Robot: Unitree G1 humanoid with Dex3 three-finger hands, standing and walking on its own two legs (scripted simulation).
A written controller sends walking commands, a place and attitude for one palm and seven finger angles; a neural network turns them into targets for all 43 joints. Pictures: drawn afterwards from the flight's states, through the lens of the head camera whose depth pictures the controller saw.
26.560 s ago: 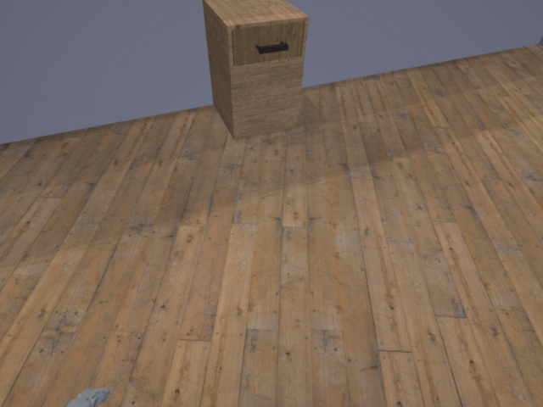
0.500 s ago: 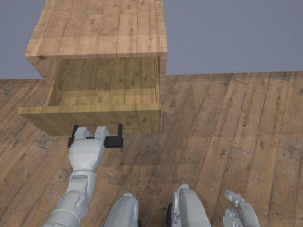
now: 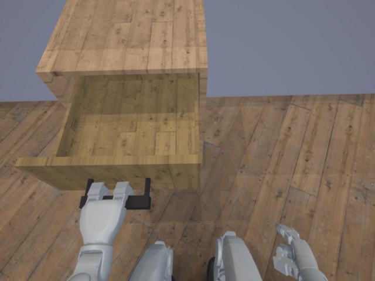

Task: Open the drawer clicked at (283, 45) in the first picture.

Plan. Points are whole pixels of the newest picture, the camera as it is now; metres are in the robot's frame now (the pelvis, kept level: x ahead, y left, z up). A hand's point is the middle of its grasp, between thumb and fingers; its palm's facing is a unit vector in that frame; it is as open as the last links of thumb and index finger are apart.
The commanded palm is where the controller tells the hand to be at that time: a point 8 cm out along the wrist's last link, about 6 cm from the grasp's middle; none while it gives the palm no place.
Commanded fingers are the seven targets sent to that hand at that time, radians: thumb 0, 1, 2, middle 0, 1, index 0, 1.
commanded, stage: pull the drawer open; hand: left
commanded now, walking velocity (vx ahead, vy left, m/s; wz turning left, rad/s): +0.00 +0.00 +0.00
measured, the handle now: (117, 192) +0.31 +0.19 -0.07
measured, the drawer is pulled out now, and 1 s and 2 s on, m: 0.25 0.30 0.30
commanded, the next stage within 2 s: open the thumb to release the handle in 0.56 s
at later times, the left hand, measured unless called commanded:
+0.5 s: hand (110, 246) +0.20 +0.18 -0.09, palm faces -0.13 -0.10 -0.99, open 6.4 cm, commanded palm +0.16 +0.19 -0.04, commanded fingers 0.00 0.90 0.90 -0.40 -1.35 -0.40 -1.35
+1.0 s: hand (108, 246) +0.20 +0.19 -0.08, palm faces -0.10 -0.09 -0.99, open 8.9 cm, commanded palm +0.17 +0.19 -0.04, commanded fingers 0.00 -0.36 0.36 -0.31 -1.22 -0.31 -1.22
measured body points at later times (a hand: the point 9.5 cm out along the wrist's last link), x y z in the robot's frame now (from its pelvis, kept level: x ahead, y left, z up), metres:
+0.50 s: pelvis +0.00 -0.01 -0.02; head +0.11 -0.04 +0.42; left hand +0.20 +0.19 -0.03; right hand +0.21 -0.23 -0.14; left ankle -0.01 +0.11 -0.59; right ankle +0.06 -0.08 -0.59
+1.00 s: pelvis -0.01 -0.02 -0.02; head +0.11 -0.05 +0.41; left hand +0.20 +0.19 -0.03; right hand +0.19 -0.24 -0.15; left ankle -0.01 +0.11 -0.59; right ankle +0.06 -0.08 -0.59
